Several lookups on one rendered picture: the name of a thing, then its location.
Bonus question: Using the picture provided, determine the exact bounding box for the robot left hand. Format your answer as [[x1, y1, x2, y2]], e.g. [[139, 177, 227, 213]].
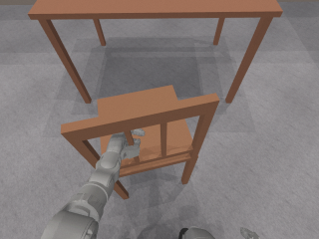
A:
[[106, 128, 146, 160]]

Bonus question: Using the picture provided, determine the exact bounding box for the left robot forearm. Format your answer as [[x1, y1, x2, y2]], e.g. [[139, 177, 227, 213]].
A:
[[40, 151, 122, 239]]

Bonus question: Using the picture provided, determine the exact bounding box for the chair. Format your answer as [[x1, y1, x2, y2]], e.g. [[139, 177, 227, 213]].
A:
[[61, 85, 220, 200]]

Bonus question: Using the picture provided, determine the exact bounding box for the right robot foot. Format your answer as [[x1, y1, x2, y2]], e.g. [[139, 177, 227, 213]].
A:
[[178, 228, 188, 239]]

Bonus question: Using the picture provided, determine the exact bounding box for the robot right hand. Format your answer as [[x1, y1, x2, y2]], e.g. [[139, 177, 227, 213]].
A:
[[240, 227, 260, 239]]

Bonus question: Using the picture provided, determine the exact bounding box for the robot right thigh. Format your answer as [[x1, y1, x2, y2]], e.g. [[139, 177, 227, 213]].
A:
[[182, 228, 215, 239]]

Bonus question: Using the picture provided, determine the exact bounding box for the robot left upper arm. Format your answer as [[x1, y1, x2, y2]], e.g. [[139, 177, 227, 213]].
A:
[[42, 210, 99, 239]]

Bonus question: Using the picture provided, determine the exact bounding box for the table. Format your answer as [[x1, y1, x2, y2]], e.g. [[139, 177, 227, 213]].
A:
[[28, 0, 283, 104]]

